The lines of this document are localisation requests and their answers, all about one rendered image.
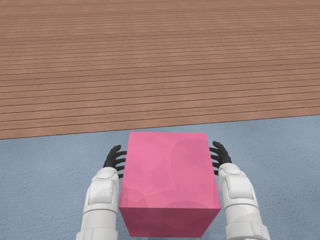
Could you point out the right robot forearm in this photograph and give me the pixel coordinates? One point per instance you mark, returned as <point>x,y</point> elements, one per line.
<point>240,205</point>

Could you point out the carton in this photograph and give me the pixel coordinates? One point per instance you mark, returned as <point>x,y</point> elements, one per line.
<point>169,187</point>

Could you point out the robot left hand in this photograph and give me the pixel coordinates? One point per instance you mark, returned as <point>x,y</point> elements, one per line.
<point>111,160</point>

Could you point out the left robot forearm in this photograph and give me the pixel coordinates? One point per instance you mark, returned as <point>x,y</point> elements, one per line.
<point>100,207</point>

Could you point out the robot right hand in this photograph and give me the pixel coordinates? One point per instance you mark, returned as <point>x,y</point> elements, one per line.
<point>222,157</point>

